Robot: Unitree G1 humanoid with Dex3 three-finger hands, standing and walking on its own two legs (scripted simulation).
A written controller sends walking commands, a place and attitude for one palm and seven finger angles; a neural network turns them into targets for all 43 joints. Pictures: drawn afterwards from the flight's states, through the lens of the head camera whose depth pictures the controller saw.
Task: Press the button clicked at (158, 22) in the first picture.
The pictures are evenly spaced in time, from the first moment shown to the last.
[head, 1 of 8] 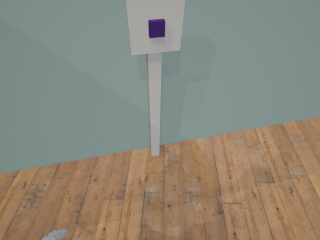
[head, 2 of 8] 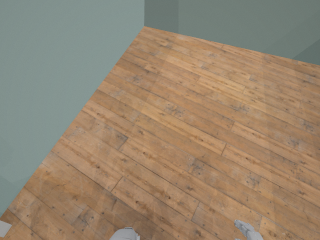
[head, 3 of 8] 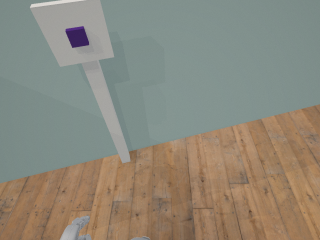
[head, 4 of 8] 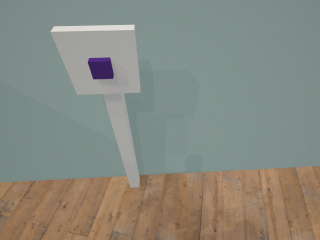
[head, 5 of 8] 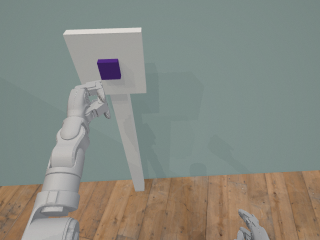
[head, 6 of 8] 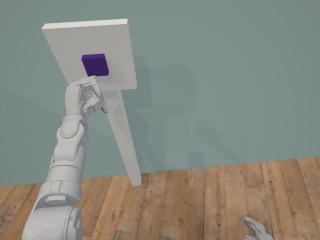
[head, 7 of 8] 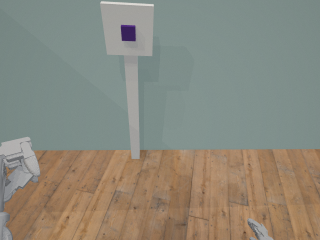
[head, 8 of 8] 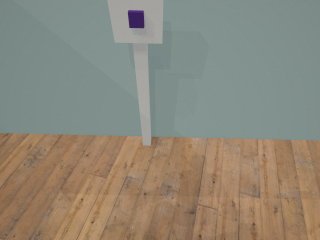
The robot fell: no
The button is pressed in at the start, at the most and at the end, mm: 0 13 0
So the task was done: yes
